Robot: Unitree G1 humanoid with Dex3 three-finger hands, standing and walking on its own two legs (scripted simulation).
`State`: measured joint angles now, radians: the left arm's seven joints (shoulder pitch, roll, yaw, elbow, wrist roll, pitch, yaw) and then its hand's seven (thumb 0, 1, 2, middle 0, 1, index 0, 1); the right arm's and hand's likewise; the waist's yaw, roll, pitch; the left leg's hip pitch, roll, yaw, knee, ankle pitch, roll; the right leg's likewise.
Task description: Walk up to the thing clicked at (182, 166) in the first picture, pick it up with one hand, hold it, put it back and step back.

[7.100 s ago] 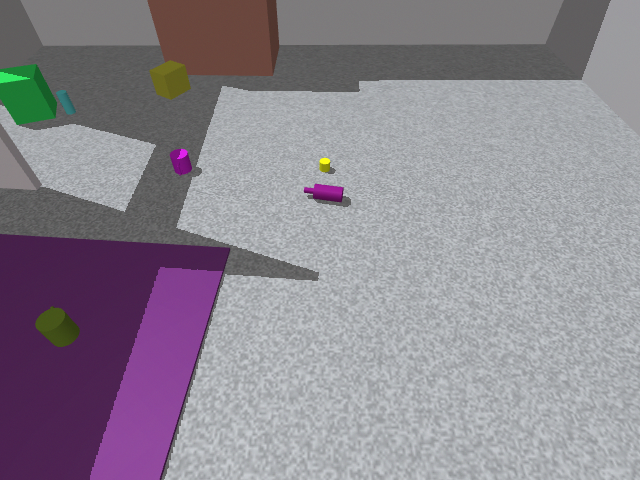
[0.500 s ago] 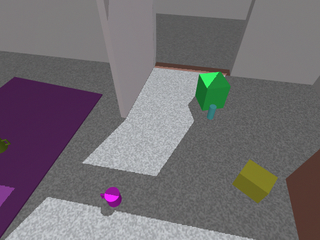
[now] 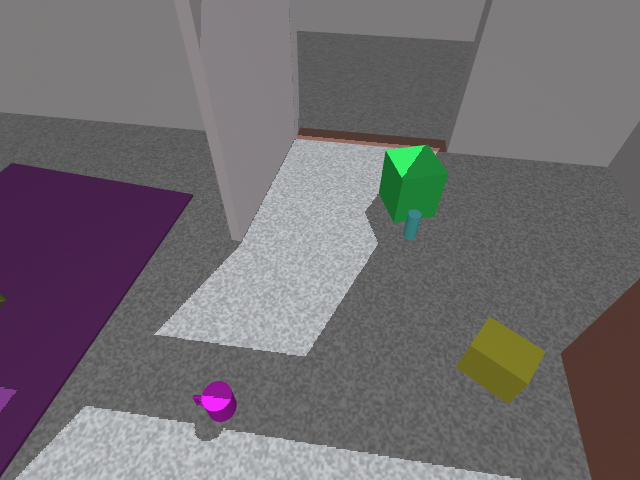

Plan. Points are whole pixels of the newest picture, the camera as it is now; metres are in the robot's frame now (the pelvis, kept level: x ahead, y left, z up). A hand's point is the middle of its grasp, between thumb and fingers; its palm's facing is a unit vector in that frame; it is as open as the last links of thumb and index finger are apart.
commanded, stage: walk up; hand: left
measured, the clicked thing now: (214, 401) +0.48 +0.32 -0.73
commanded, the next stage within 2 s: stand in 0.04 s
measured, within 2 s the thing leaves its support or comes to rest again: neither
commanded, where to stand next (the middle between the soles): +0.10 +0.00 m, yaw +0 degrees
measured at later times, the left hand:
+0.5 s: hand out of the picture +0.07 +0.25 -0.15, palm faces -0.01 -0.94 -0.34, open 7.4 cm
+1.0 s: hand out of the picture +0.06 +0.25 -0.15, palm faces -0.01 -0.94 -0.35, open 7.4 cm
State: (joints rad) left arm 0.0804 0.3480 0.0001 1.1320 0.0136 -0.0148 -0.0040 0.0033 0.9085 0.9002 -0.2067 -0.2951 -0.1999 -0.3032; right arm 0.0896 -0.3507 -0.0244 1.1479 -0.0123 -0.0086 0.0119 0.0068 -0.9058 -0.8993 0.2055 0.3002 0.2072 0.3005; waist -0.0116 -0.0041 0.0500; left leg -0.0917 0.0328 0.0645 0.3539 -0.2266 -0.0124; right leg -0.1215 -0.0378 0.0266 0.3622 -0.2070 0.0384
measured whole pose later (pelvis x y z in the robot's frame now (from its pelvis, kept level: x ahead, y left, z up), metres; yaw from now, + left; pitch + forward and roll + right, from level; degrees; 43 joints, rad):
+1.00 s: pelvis -0.01 -0.01 +0.00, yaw +1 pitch -2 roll +0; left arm 0.11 0.36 0.00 1.14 0.01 -0.01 0.00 0.00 0.91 0.90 -0.21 -0.30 -0.20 -0.30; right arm 0.10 -0.35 -0.01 1.16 -0.01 -0.01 0.01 0.01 -0.91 -0.90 0.21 0.30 0.21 0.30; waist 0.00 0.00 0.05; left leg -0.09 0.04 0.04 0.31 -0.18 -0.02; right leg -0.11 -0.03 0.00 0.31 -0.17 0.03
